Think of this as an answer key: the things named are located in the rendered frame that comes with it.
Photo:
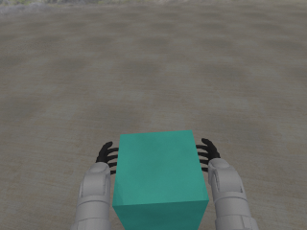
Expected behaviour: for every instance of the left robot hand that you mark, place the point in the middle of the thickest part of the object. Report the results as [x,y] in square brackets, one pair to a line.
[103,155]

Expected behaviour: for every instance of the robot right forearm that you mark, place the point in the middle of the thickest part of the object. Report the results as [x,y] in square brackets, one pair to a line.
[229,197]

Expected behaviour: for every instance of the right robot hand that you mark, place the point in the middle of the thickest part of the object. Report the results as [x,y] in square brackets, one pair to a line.
[210,154]

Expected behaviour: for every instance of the robot left forearm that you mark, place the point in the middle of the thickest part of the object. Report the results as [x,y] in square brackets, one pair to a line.
[92,209]

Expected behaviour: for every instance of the carton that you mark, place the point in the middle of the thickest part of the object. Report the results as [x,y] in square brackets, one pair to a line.
[159,184]

